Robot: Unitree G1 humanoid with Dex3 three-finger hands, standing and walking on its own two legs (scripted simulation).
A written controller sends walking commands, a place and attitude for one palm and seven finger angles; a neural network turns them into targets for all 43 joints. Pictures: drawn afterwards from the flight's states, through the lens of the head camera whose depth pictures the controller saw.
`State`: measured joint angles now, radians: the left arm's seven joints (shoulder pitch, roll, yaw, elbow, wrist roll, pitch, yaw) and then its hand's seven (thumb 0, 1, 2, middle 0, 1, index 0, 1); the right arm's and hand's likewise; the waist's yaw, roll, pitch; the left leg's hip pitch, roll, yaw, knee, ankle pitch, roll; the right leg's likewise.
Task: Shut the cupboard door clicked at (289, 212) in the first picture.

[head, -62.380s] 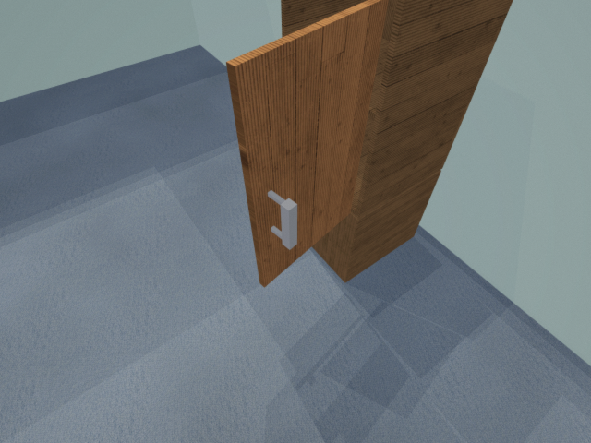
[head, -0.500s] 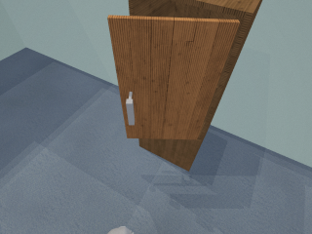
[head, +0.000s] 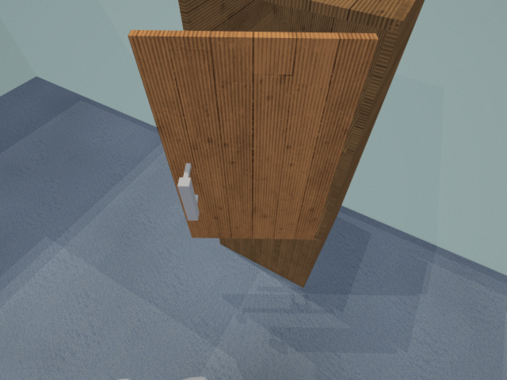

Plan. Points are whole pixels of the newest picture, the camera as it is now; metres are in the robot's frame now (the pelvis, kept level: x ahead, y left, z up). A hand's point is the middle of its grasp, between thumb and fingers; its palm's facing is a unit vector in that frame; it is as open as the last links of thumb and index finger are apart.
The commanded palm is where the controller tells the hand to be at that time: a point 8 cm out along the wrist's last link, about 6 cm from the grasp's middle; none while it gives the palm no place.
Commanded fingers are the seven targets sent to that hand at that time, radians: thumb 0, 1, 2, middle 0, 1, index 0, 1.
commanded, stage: come to a stop and stand still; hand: left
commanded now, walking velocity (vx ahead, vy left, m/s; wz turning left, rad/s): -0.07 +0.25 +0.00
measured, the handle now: (190, 192) +0.49 +0.17 -0.07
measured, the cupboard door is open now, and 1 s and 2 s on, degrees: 29 29 29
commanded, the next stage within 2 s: look again from close up in 0.62 s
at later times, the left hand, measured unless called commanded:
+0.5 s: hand out of the picture +0.00 +0.22 -0.17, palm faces +0.07 -0.98 -0.21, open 7.4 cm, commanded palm none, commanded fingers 0.00 0.90 0.90 -0.20 -0.30 -0.20 -0.30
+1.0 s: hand out of the picture +0.02 +0.25 -0.14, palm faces +0.01 -0.95 -0.31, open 7.4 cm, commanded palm none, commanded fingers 0.00 0.90 0.90 -0.20 -0.30 -0.20 -0.30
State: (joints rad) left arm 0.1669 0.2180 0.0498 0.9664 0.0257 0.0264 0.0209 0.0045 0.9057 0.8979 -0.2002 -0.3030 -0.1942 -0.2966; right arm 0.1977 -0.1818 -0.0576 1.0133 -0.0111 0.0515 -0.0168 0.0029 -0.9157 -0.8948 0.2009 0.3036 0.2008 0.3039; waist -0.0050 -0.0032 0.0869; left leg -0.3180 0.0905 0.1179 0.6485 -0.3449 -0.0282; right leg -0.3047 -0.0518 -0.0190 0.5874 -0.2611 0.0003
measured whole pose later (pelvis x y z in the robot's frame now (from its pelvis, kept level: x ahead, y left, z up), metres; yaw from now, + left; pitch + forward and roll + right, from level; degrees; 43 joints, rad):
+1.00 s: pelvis -0.05 +0.02 +0.01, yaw +1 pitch -3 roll +0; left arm 0.22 0.28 0.01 1.00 0.01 -0.01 0.02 0.01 0.90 0.90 -0.20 -0.30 -0.20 -0.30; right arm 0.22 -0.28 -0.04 1.00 -0.02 -0.01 -0.01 0.01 -0.91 -0.89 0.20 0.30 0.20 0.30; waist -0.02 0.01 0.01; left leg -0.20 0.01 0.04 0.52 -0.28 0.01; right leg -0.22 -0.02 0.00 0.52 -0.26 0.01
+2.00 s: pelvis +0.02 +0.01 +0.01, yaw -2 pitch -1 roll -1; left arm 0.38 0.13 0.04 1.12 0.03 0.03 0.01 0.01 0.90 0.90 -0.20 -0.30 -0.20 -0.30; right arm 0.33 -0.10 -0.03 1.12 -0.03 -0.06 -0.05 0.00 -0.91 -0.90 0.20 0.30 0.20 0.30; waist -0.02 -0.03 0.03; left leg -0.13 0.06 0.08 0.56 -0.41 0.00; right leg -0.35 -0.01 -0.06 0.88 -0.48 -0.02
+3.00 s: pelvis +0.07 -0.02 +0.02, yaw +0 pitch -1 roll +1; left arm 0.28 0.15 -0.03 1.11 0.01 -0.01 0.02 0.01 0.90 0.90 -0.20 -0.30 -0.20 -0.30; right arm 0.29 -0.19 0.01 1.07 -0.01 -0.02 -0.01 0.00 -0.92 -0.90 0.20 0.30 0.20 0.30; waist 0.01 0.05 0.04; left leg -0.12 0.01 0.14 0.40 -0.28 0.01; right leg -0.25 -0.07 -0.10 0.48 -0.22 0.00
